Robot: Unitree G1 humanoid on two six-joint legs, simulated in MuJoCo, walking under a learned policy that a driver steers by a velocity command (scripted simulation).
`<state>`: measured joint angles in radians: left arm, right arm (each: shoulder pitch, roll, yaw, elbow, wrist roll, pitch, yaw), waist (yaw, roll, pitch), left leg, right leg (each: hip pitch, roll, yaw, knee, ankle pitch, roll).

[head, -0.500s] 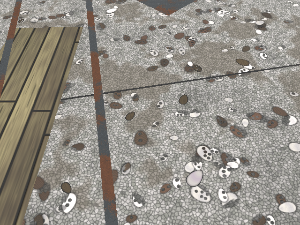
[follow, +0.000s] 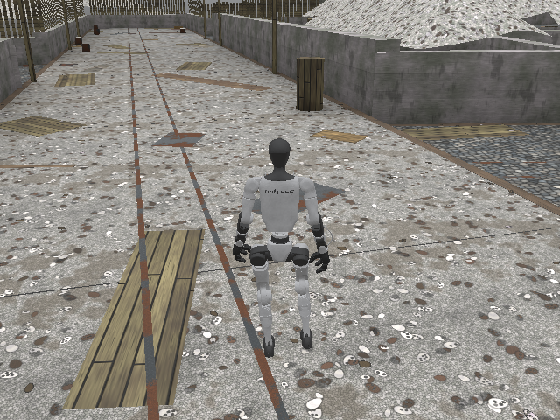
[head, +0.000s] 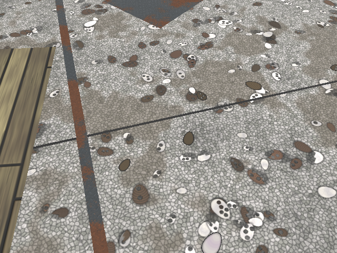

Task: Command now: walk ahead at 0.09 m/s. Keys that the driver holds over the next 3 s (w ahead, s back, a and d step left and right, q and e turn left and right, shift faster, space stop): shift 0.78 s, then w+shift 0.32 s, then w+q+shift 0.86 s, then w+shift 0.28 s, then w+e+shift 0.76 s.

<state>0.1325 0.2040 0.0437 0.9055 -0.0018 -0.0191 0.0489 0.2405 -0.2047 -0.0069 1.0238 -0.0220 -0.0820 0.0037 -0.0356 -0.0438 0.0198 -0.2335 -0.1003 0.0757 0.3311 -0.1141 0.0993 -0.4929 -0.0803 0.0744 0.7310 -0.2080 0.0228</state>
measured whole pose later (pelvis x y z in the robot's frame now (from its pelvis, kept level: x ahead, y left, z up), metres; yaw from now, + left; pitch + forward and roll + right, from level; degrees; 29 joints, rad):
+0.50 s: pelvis +0.06 -0.02 +0.00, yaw +0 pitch -1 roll +0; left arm 0.21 0.17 0.05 1.07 0.00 -0.01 0.04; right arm 0.21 -0.20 -0.01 1.06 0.00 -0.01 -0.02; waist 0.00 0.00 0.04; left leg -0.19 -0.03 0.05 0.49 -0.29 0.05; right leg -0.24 -0.01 0.01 0.51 -0.25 0.01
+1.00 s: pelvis +0.09 -0.04 +0.01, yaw +0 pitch +1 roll +0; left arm 0.20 0.21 0.07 1.07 -0.03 -0.08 0.01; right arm 0.39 -0.22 -0.05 1.09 0.02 -0.08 -0.02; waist -0.03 0.03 -0.04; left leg -0.09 -0.01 0.03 0.31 -0.25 0.05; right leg -0.49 -0.07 -0.03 0.93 -0.29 -0.04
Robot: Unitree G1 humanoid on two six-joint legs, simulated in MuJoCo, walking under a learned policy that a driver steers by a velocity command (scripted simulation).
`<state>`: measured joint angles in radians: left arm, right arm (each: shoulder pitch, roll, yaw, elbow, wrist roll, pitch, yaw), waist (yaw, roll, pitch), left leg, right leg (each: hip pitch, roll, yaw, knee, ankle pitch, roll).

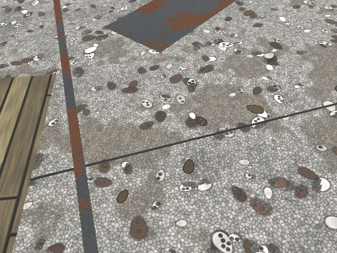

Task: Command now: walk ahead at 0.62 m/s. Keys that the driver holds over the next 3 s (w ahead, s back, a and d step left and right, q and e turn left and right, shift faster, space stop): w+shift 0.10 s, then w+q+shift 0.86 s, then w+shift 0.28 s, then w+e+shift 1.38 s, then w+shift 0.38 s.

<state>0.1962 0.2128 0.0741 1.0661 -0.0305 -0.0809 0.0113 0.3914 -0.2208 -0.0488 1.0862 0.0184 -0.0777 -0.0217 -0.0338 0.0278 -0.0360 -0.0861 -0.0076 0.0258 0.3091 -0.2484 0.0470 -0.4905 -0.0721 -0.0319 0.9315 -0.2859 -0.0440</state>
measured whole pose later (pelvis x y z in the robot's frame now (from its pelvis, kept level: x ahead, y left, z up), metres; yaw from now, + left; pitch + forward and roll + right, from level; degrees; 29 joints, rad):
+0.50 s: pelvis +0.24 -0.08 -0.02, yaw +13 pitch +1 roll -1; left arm 0.49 0.17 0.04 1.05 0.04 -0.12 0.00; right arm 0.10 -0.23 -0.07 0.86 -0.02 -0.01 0.07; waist 0.04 0.03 -0.01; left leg -0.82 0.07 0.07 1.12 0.02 0.13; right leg 0.14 0.03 -0.32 0.21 -0.36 -0.01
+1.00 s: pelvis +0.64 +0.07 -0.02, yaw +40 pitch +3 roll -1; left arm -0.08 0.23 -0.02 0.60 0.04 -0.07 -0.03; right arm 0.46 -0.28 -0.08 0.89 0.00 -0.08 0.01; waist -0.13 0.00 0.04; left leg 0.09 -0.17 -0.19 0.28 -0.38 0.18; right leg -0.75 -0.12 0.05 0.68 0.02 0.04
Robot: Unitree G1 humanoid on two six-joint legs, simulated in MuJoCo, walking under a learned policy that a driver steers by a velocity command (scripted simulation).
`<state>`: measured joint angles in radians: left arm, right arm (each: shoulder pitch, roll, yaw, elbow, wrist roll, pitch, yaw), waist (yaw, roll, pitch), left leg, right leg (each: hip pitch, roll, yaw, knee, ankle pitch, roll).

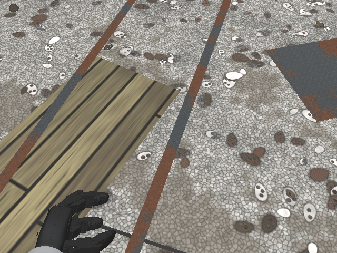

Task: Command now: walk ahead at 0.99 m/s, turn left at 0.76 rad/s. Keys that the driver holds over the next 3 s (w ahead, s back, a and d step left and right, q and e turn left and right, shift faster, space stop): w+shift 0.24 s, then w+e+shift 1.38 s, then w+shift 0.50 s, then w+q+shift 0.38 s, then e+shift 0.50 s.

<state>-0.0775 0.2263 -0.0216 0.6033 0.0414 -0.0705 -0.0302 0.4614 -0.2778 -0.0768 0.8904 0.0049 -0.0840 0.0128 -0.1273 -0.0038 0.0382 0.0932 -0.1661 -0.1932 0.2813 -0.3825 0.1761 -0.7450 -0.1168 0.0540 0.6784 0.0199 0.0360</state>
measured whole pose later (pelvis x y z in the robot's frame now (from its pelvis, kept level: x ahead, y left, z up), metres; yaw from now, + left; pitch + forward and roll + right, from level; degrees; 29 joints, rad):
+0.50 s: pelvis +0.46 +0.00 -0.01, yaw +2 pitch +3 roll -1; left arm 0.60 0.25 0.04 0.94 0.00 -0.10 -0.02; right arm -0.11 -0.24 0.04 0.60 -0.05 -0.10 0.05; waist 0.14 0.01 0.02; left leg -0.58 0.03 -0.01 0.55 -0.07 0.07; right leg 0.14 0.00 0.06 0.26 -0.41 -0.01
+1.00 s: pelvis +0.92 -0.04 -0.04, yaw -23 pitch +0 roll +1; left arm 0.11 0.31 0.04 0.68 0.02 -0.02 -0.05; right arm 0.42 -0.25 -0.03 0.87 -0.04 -0.06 -0.01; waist -0.01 -0.03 0.04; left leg 0.00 0.05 0.17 1.15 -0.42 -0.03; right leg -0.55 0.11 -0.14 0.77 -0.26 -0.21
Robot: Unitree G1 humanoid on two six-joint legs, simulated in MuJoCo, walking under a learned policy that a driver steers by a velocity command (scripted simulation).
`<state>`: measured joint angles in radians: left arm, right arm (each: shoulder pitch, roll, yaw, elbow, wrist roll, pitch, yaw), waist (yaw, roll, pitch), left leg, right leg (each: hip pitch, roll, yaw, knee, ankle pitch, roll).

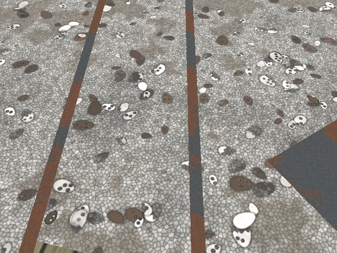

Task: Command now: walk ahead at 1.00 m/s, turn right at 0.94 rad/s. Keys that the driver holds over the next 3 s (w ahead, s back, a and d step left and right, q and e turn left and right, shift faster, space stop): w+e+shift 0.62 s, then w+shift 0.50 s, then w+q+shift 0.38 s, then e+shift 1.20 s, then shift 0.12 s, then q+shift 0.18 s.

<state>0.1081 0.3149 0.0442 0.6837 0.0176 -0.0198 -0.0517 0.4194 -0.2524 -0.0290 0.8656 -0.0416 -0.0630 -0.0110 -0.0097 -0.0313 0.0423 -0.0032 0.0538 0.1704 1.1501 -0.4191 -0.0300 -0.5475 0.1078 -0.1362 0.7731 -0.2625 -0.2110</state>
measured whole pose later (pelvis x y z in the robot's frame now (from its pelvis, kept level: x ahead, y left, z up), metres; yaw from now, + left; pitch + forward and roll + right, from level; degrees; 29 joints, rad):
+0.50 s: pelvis +0.44 +0.02 +0.04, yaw -28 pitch +1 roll +1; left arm 0.27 0.39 0.08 0.74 0.02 -0.03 -0.03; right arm 0.19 -0.30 -0.03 0.67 -0.05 -0.06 -0.02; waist 0.03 -0.04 0.03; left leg -0.35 0.03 0.05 0.55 -0.22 -0.03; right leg -0.38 0.07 0.06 1.28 -0.33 -0.11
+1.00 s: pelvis +0.80 -0.24 +0.04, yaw -47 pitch +0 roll -1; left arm 0.32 0.31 0.04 0.82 0.03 -0.04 0.00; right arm 0.30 -0.24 0.00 0.77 -0.03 -0.06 0.01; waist -0.02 0.00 0.04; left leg -0.45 0.11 -0.02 1.29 -0.32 0.03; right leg -0.23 0.16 -0.04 0.49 -0.27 -0.15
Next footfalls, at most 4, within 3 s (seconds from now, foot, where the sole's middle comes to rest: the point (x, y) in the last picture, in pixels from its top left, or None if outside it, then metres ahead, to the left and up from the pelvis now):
0.38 left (145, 223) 0.58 0.11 -0.73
0.84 right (238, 174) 0.80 -0.29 -0.73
1.28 left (269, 102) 1.24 -0.52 -0.73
1.70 right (326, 71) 1.49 -0.90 -0.73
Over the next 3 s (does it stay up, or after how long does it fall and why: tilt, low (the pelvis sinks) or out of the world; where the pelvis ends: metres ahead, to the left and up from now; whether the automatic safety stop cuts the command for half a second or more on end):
stays up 1.50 -0.87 0.05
